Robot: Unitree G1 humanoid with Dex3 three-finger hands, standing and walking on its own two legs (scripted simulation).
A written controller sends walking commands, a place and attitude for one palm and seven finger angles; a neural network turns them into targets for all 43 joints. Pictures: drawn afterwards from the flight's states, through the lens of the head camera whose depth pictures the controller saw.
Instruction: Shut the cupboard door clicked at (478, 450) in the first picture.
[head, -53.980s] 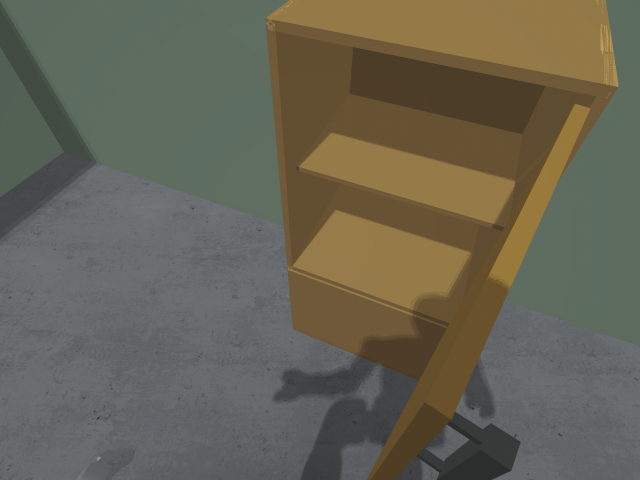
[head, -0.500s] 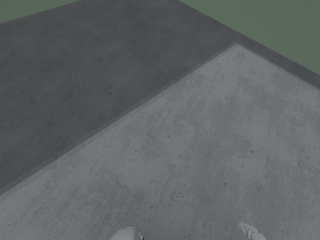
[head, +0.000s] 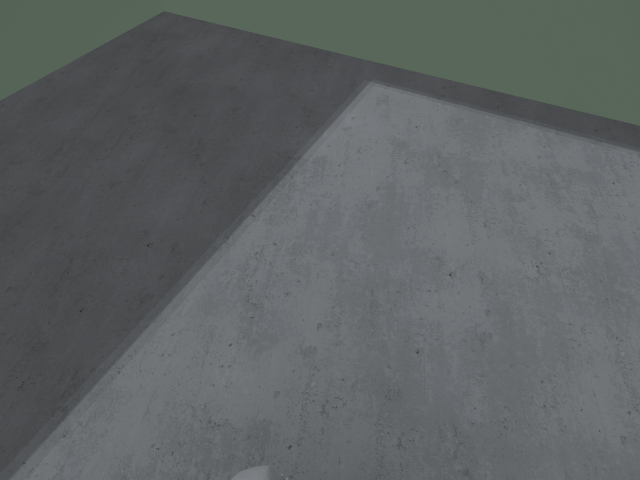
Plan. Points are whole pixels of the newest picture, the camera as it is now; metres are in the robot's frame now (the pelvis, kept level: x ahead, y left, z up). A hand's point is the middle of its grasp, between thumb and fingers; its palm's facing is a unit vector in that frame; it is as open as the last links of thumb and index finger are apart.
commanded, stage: turn to face it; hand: left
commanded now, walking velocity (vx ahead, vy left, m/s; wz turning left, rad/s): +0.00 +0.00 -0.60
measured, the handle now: out of the picture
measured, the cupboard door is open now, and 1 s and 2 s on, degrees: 42 42 42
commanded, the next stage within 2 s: none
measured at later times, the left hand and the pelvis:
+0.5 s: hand (181, 457) +0.16 +0.23 -0.16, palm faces -0.24 -0.95 -0.19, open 7.4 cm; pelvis +0.02 +0.05 +0.02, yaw -17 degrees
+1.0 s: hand (259, 421) +0.21 +0.12 -0.13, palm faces -0.56 -0.78 -0.27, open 7.4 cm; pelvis +0.00 +0.03 +0.01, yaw -35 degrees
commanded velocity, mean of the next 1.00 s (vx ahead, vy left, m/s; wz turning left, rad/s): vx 0.00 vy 0.00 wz -0.60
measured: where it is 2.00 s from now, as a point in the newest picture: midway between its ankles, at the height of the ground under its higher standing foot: outside the picture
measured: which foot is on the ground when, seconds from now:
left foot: up 0.00-0.36, down 0.38-0.86, up 0.88-1.00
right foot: down 0.00-0.38, up 0.40-0.84, down 0.86-1.00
